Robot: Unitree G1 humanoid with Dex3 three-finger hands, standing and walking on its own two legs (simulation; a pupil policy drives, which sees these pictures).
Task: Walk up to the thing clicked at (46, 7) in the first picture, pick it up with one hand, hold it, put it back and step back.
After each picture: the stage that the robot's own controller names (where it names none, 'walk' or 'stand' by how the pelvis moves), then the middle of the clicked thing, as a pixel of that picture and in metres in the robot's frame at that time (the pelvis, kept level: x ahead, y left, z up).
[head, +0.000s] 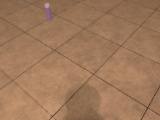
stand; (48, 12) +2.11 +0.49 -0.66
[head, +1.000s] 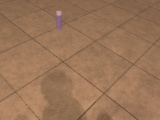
walk; (59, 20) +1.97 +0.23 -0.63
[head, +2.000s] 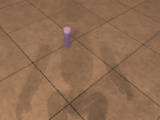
walk; (67, 37) +1.35 +0.14 -0.64
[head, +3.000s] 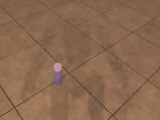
walk; (58, 74) +0.91 +0.16 -0.65
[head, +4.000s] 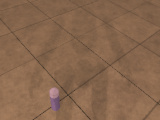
walk; (54, 99) +0.66 +0.18 -0.65
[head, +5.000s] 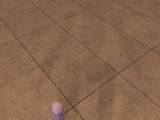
stand; (58, 114) +0.54 +0.17 -0.64
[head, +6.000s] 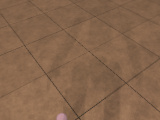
stand; out of the picture +0.49 +0.17 -0.65
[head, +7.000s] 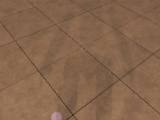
stand; out of the picture +0.46 +0.17 -0.65
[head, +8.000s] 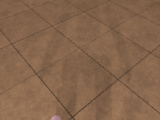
stand; out of the picture +0.44 +0.18 -0.66
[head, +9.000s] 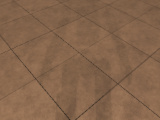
stand; out of the picture +0.43 +0.18 -0.66
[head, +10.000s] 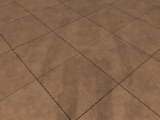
stand; out of the picture +0.42 +0.18 -0.66
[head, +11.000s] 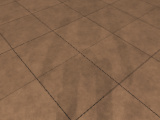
stand; out of the picture +0.42 +0.18 -0.66
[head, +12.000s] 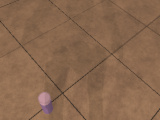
go down; (46, 104) +0.46 +0.19 -0.56
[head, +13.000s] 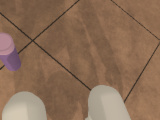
go down; (8, 55) +0.49 +0.26 -0.25
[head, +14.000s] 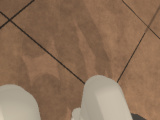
close in; out of the picture +0.48 +0.28 -0.20
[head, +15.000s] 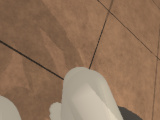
close; out of the picture +0.46 +0.31 -0.16
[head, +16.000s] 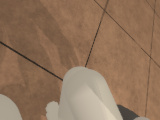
lift; out of the picture +0.44 +0.32 -0.17
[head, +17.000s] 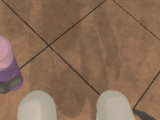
lift; (5, 69) +0.36 +0.25 -0.02
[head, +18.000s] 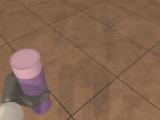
hold; (34, 86) +0.33 +0.16 +0.08
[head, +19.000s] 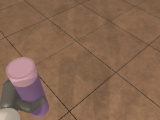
hold; (32, 91) +0.33 +0.17 +0.04
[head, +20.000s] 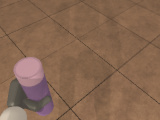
crouch; (37, 90) +0.33 +0.16 +0.03
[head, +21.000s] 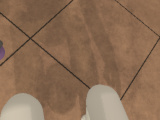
crouch; out of the picture +0.48 +0.25 -0.05
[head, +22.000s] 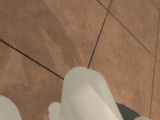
lower; out of the picture +0.44 +0.33 -0.17
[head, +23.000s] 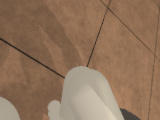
lower; out of the picture +0.45 +0.34 -0.17
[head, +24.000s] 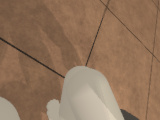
lower; out of the picture +0.46 +0.34 -0.17
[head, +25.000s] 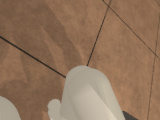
lower; out of the picture +0.45 +0.34 -0.17
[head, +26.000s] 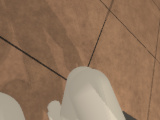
loosen; out of the picture +0.46 +0.31 -0.17
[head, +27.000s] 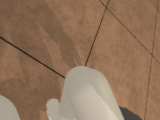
rise; out of the picture +0.45 +0.31 -0.18
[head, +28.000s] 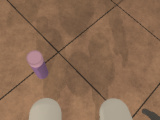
walk; (39, 66) +0.50 +0.22 -0.36
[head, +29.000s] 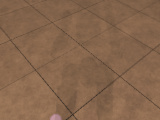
stand; out of the picture +0.44 +0.16 -0.59
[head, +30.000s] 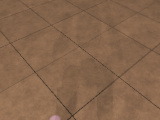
stand; out of the picture +0.44 +0.18 -0.60
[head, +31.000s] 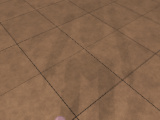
stand; out of the picture +0.44 +0.16 -0.64
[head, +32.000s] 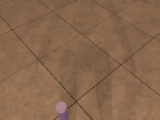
walk; (62, 112) +0.48 +0.13 -0.63
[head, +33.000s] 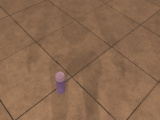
walk; (60, 83) +0.70 +0.13 -0.64
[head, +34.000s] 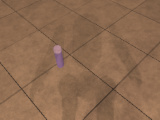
stand; (58, 57) +1.02 +0.28 -0.63
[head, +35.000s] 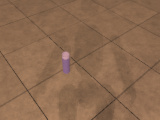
stand; (66, 63) +1.07 +0.16 -0.65
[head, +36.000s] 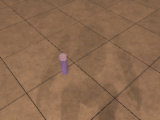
stand; (63, 64) +1.07 +0.19 -0.66
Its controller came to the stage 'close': yes
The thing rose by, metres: 0.68
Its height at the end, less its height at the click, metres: +0.00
